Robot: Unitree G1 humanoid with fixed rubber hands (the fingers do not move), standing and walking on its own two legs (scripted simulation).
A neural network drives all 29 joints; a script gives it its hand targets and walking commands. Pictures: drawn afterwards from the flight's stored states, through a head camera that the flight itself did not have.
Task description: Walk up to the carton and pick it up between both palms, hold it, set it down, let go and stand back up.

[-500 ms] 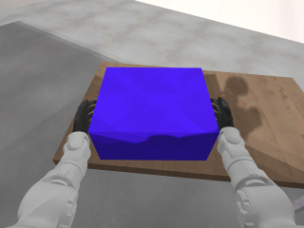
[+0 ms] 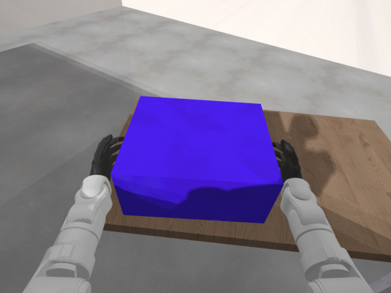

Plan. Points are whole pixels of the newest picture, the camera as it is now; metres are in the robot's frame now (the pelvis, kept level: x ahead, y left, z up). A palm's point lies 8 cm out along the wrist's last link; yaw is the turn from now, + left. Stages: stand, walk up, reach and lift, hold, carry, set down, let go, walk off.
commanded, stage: reach and lift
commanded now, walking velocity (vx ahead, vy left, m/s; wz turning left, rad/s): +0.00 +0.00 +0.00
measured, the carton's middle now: (197, 154) +0.44 +0.00 +0.07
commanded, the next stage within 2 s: hold in 1.24 s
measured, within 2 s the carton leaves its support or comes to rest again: neither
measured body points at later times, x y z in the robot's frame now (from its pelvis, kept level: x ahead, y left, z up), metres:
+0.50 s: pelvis -0.02 -0.01 +0.00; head -0.11 +0.00 +0.45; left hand +0.34 +0.21 +0.16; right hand +0.34 -0.20 +0.14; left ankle +0.00 +0.12 -0.74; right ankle -0.01 -0.12 -0.74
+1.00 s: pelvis -0.02 -0.01 +0.01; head -0.08 +0.00 +0.45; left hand +0.35 +0.21 +0.18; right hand +0.35 -0.20 +0.16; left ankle +0.00 +0.12 -0.74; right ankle -0.01 -0.12 -0.74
